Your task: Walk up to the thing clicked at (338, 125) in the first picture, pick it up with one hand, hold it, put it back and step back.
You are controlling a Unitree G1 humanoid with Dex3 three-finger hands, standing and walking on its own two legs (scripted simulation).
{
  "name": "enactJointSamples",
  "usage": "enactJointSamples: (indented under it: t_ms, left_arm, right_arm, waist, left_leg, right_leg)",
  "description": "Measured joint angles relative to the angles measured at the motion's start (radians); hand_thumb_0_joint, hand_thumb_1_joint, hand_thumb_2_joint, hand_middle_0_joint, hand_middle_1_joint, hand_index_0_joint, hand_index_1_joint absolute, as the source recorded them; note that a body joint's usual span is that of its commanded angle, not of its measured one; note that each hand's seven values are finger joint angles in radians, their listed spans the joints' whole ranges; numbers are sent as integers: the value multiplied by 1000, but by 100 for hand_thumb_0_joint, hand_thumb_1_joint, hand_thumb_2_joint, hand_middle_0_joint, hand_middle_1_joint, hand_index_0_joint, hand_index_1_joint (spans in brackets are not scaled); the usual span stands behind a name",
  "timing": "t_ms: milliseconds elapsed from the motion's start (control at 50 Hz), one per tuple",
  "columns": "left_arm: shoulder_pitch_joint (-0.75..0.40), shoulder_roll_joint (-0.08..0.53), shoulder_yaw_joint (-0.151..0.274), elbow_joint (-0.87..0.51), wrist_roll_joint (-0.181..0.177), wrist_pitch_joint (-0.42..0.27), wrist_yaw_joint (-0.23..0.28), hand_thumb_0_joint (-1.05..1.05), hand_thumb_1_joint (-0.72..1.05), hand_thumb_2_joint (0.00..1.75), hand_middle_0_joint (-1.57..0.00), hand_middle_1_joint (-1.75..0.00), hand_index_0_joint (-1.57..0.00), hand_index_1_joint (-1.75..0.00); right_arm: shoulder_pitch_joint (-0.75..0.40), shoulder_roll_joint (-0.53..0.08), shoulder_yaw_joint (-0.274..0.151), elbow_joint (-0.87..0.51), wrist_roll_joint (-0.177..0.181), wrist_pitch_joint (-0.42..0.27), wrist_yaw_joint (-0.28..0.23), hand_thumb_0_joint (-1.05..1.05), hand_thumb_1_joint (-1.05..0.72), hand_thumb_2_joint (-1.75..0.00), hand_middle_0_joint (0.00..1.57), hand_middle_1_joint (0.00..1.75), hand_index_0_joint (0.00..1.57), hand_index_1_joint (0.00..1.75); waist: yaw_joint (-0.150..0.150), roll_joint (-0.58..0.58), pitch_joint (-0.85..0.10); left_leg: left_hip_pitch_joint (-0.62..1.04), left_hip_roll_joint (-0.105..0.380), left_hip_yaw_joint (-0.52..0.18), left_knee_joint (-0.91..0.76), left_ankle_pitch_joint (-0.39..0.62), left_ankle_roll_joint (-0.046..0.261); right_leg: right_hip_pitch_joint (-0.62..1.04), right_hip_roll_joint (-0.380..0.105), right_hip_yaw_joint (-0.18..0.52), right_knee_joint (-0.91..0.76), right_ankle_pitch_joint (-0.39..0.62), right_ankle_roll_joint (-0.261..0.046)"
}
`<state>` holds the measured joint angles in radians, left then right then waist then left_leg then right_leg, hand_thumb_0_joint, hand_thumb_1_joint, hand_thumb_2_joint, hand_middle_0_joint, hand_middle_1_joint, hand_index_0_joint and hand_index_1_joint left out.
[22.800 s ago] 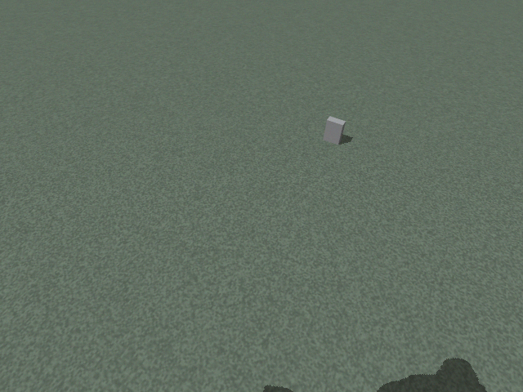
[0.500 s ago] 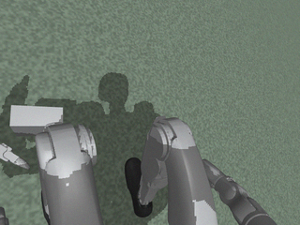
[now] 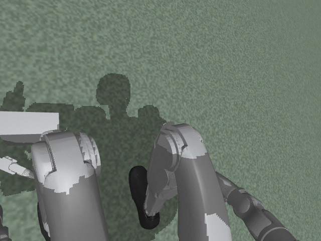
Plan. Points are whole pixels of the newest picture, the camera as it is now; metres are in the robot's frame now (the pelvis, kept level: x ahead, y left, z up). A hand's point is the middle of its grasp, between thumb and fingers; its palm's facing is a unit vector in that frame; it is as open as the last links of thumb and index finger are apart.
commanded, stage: rest palm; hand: left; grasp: from the side
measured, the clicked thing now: (31, 130) +0.37 +0.22 -0.20
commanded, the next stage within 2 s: close in 0.10 s
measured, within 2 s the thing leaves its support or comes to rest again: leaves its support in 1.46 s
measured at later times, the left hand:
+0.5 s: hand (10, 131) +0.35 +0.25 -0.17, palm faces +0.12 -0.99 +0.00, open 15.2 cm
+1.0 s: hand (10, 129) +0.36 +0.25 -0.17, palm faces +0.16 -0.99 +0.00, open 10.1 cm
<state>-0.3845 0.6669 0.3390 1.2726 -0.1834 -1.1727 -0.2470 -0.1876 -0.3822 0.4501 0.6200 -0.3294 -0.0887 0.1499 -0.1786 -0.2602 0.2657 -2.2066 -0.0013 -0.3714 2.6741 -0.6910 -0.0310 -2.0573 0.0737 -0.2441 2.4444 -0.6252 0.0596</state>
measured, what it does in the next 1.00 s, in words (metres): stands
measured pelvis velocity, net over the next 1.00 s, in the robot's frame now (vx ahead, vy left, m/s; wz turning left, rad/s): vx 0.00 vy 0.00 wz -0.02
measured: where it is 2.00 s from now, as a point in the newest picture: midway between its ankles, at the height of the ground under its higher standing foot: (108, 223)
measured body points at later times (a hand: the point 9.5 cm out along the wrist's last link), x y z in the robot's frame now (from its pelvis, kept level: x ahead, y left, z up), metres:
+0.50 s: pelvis +0.00 +0.00 +0.00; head +0.20 +0.21 +0.34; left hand +0.34 +0.31 -0.17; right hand +0.21 -0.22 -0.03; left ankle +0.09 +0.13 -0.24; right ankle +0.14 -0.12 -0.24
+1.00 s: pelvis +0.00 +0.00 +0.00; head +0.20 +0.20 +0.35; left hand +0.34 +0.31 -0.17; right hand +0.20 -0.23 -0.03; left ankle +0.09 +0.13 -0.24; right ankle +0.14 -0.12 -0.24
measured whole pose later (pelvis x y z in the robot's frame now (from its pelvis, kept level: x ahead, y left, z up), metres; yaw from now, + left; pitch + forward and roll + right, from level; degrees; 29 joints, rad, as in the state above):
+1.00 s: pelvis +0.00 +0.00 +0.00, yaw -1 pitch +10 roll -17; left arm -0.42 0.70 0.35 1.27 -0.15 -1.17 -0.12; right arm -0.20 -0.37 0.47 0.59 -0.34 -0.05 0.16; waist -0.18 -0.27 0.28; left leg -2.20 0.01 -0.39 2.68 -0.70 -0.02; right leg -2.05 0.09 -0.26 2.43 -0.62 0.06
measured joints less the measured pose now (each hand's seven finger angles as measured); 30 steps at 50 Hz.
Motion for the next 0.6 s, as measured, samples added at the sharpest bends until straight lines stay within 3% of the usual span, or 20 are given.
enactJointSamples:
  t_ms: [180, 400, 600]
  left_arm:
    - [-40, 13, -41, 32, 4, -4, 30, -2, -53, 5, -7, -4, -7, -2]
    - [-25, 19, 14, 14, 26, -13, 72, -2, -42, 18, -21, -17, -21, -15]
    - [-60, 46, -24, 28, 30, 8, 89, -1, -26, 32, -36, -32, -36, -30]
  right_arm:
    - [-17, 13, 10, -6, -6, -2, 7, 0, -92, -90, 21, 30, 21, 30]
    - [-25, 6, 23, -29, -17, 15, 7, 0, -91, -90, 21, 30, 21, 30]
    - [-13, 10, 19, -21, -15, 27, 10, 0, -91, -90, 21, 30, 21, 30]
  waist:
    - [-8, 2, -9]
    - [-2, -22, 15]
    - [-5, -4, 4]
  left_leg:
    - [1, 1, -9, 9, -13, 5]
    - [10, 0, -23, 9, -12, 2]
    - [3, 6, -17, 9, -11, 13]
  right_leg:
    - [7, 4, -6, -2, -10, 4]
    - [17, 8, -17, -10, -2, 1]
    - [15, 12, -14, -15, -1, 3]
